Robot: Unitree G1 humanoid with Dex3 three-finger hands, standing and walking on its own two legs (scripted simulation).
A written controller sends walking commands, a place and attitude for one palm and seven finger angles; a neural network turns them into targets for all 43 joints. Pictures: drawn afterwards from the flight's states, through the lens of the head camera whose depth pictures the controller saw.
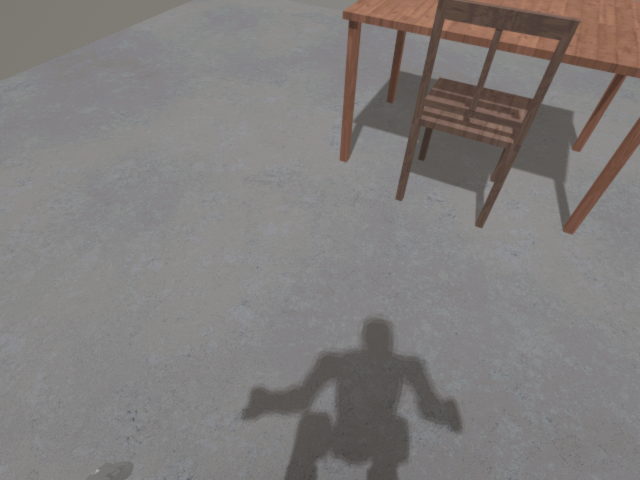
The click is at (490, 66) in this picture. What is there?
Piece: chair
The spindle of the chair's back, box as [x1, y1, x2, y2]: [469, 29, 502, 110]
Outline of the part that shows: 500,29 495,30 469,109 475,109 502,31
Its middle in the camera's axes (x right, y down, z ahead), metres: +0.56 -0.57 +1.32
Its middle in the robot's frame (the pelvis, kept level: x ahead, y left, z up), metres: +1.39 -0.51 -0.10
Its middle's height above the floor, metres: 0.66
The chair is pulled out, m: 0.00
